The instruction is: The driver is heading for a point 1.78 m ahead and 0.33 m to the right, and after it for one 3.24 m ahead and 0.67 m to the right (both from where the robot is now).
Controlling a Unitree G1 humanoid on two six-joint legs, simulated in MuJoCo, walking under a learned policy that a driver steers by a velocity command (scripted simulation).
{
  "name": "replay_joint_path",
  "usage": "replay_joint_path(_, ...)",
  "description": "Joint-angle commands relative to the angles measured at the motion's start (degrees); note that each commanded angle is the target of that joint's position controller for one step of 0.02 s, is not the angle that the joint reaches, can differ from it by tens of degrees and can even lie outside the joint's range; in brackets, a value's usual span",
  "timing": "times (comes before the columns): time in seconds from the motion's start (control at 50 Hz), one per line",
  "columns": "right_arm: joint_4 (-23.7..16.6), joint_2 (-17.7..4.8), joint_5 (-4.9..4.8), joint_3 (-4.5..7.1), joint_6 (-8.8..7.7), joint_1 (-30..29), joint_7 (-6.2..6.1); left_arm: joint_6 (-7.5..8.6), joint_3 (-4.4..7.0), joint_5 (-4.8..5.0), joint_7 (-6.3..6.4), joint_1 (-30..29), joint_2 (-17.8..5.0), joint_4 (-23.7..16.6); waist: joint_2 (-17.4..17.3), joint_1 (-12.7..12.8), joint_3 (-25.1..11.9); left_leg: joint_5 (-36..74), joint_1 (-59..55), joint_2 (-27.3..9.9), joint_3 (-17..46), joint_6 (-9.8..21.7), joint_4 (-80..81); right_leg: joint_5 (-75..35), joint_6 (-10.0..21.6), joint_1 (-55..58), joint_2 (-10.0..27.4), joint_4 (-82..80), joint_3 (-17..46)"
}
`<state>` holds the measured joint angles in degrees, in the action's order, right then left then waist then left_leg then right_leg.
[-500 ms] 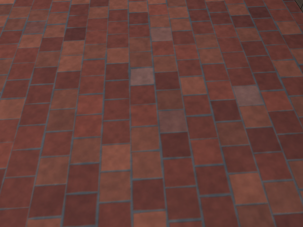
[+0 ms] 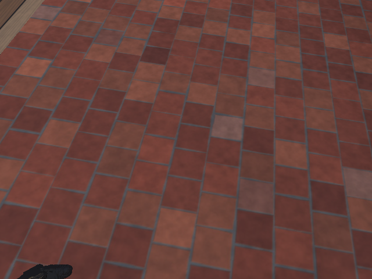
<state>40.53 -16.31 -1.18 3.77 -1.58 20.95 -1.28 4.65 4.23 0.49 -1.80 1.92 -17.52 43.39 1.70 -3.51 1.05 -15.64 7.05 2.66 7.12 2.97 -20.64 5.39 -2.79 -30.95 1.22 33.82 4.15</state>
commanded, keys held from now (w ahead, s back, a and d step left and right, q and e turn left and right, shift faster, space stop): w+q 0.02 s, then w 0.40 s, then w+e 0.58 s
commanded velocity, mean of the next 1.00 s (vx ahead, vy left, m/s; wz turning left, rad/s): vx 0.48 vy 0.00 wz -0.07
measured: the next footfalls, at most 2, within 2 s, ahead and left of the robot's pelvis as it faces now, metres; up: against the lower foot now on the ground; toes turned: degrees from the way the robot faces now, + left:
right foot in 0.12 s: +0.20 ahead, -0.14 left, +0.00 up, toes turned +6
left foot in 0.60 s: +0.48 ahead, +0.14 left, +0.00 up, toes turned +4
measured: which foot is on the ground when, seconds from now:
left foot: down 0.00-0.12, up 0.14-0.58, down 0.60-1.00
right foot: up 0.00-0.10, down 0.12-0.62, up 0.64-1.00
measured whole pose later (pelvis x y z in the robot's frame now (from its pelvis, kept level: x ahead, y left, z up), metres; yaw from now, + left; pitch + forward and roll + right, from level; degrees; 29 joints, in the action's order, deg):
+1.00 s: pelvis +0.52 +0.03 -0.01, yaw -9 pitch +1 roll +3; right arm 47.2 -16.4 0.0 4.6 -5.0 18.2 -0.3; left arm 1.2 3.2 1.1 -2.3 6.4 -16.5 42.0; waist 2.2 -4.2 2.2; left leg -16.0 -3.0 1.0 -13.4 0.1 -12.8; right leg -0.6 0.7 -37.9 6.1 41.1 0.9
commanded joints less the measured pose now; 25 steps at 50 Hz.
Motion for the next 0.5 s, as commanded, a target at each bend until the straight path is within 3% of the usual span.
replay_joint_path(0.02,-3.13,-11.27,-0.35,3.34,-0.60,0.26,-0.25,1.63,0.59,0.49,-0.47,-7.32,-4.42,-5.71,-8.60,-0.30,0.36,3.25,2.21,-12.68,13.48,9.07,5.64,-1.28,0.07,2.85,-1.67,-4.17,-0.70)
replay_joint_path(0.08,-2.72,-9.60,-0.06,2.81,-0.39,-0.32,-0.15,2.54,1.10,0.35,-0.73,-2.36,-5.80,-4.15,-10.37,2.07,-0.80,5.16,1.23,-13.20,14.58,7.49,1.71,-0.54,2.28,9.66,-1.39,-6.89,-2.14)
replay_joint_path(0.1,-2.57,-8.16,0.13,2.30,-0.32,-0.09,-0.11,2.74,1.57,-0.02,-0.53,1.24,-6.38,-2.85,-10.19,3.73,-2.13,7.93,1.97,-11.52,13.73,6.43,-1.48,-0.32,3.49,15.32,-1.79,-8.56,-3.21)
replay_joint_path(0.12,-2.80,-5.92,0.56,1.46,-0.47,-0.32,-0.01,2.98,2.32,-0.57,-0.12,6.97,-8.13,-1.76,-8.89,6.55,-5.81,10.80,4.93,-8.51,11.11,4.47,-9.82,0.87,5.90,24.55,1.51,-8.58,-0.18)
replay_joint_path(0.14,-4.30,-2.71,0.59,0.31,-0.90,1.83,-0.02,3.07,3.40,-1.62,0.28,14.69,-12.97,-0.76,2.05,8.07,-13.46,2.91,18.04,-2.41,4.43,0.65,-28.14,6.72,12.15,41.74,12.65,-9.68,15.71)
replay_joint_path(0.16,-5.23,-2.97,-0.56,0.11,-1.62,4.74,-0.37,2.47,4.04,-1.12,-0.42,19.49,-14.34,1.62,16.01,7.57,-15.46,-17.97,31.82,1.68,2.15,-1.66,-43.05,22.41,18.43,48.32,20.15,-18.09,37.80)
replay_joint_path(0.18,-4.26,-7.98,-1.36,1.32,-1.83,2.19,-0.36,2.42,2.67,0.08,-0.58,17.50,-9.63,1.42,9.25,8.05,-8.44,-15.52,37.81,-0.96,4.76,-1.53,-49.47,30.52,17.65,44.21,19.79,-19.99,37.01)
replay_joint_path(0.2,-4.56,-8.88,-1.11,1.52,-1.90,-1.79,-0.21,2.05,1.91,0.09,-0.37,14.78,-7.24,0.95,5.96,7.78,-3.25,-10.90,39.01,-3.05,3.43,-1.04,-50.31,26.50,15.96,38.82,17.78,-19.94,29.16)
replay_joint_path(0.22,-4.81,-8.13,-0.30,1.33,-2.09,-3.99,-0.07,1.74,1.30,-0.33,-0.17,12.65,-5.69,0.65,3.49,6.89,-1.15,-6.95,37.97,-4.74,1.91,-0.91,-48.71,20.72,15.21,34.23,15.42,-20.77,23.60)
replay_joint_path(0.26,-5.16,-6.49,0.32,1.18,-2.38,-5.42,0.60,1.55,0.49,-1.03,0.26,10.82,-3.92,0.75,3.87,4.91,0.23,-2.05,34.23,-7.77,0.28,-1.07,-44.13,11.17,14.60,28.26,12.42,-22.92,16.79)
replay_joint_path(0.3,-5.23,-4.56,0.44,0.60,-2.32,-5.79,1.02,1.80,0.44,-0.47,0.55,11.52,-4.19,1.45,4.42,4.49,0.14,-0.37,33.25,-8.66,-1.78,-1.98,-40.71,4.77,15.39,26.41,11.49,-24.63,12.80)
replay_joint_path(0.34,-6.66,-3.41,0.89,-0.06,-2.41,-9.21,1.09,1.83,0.76,0.07,0.89,12.61,-5.87,2.22,3.14,5.02,1.17,2.67,34.35,-9.18,-3.27,-3.16,-34.51,-0.97,16.08,25.68,11.36,-26.07,9.47)
replay_joint_path(0.4,-8.04,-1.76,0.83,-1.02,-3.07,-14.61,1.65,1.33,0.95,0.47,1.20,14.24,-7.45,3.09,2.57,6.71,1.55,11.60,31.24,-8.41,-5.39,-3.65,-22.58,-6.88,14.74,24.93,9.43,-26.30,3.73)
replay_joint_path(0.46,-9.46,-1.66,0.30,-1.17,-3.58,-20.27,2.43,0.66,0.84,1.12,1.26,18.47,-8.04,4.64,2.10,8.69,2.44,17.15,26.28,-6.18,-6.88,-3.81,-14.48,-8.15,14.02,24.37,9.40,-25.50,2.77)
replay_joint_path(0.5,-10.40,-2.54,0.02,-0.83,-3.93,-22.17,2.99,-0.03,0.89,1.42,1.46,20.28,-8.47,5.49,2.43,8.33,2.97,16.97,25.14,-5.32,-5.92,-3.12,-11.18,-9.24,13.41,26.91,11.08,-23.84,4.43)
Keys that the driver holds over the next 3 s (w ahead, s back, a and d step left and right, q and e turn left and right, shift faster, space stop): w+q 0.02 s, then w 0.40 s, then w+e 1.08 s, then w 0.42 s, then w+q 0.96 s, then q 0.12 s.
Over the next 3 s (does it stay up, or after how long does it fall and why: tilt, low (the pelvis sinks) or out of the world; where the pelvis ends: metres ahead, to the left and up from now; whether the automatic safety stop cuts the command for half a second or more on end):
stays up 1.56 -0.35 -0.01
